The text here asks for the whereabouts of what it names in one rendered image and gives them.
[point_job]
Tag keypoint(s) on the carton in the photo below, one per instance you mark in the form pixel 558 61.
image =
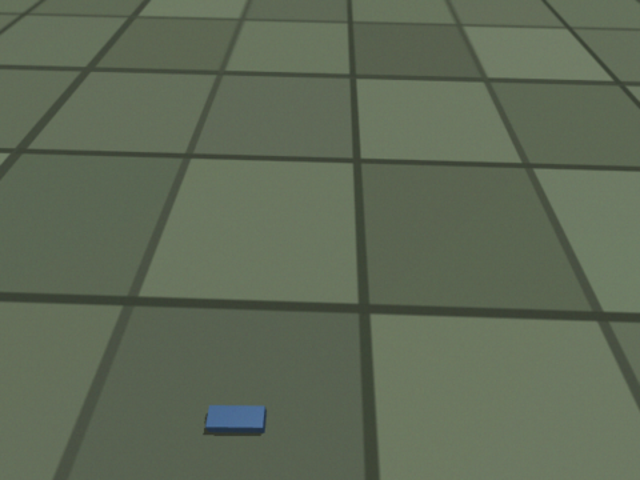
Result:
pixel 236 419

